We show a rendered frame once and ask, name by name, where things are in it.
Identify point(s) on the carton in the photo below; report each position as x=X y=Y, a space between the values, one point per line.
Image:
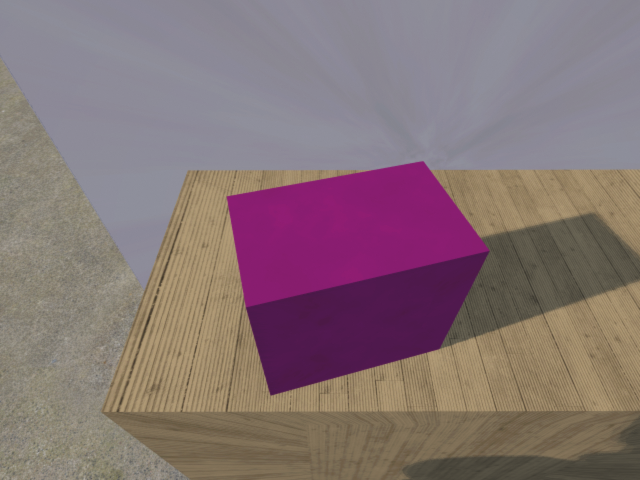
x=347 y=273

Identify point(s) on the pedestal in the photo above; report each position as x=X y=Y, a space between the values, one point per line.
x=538 y=377

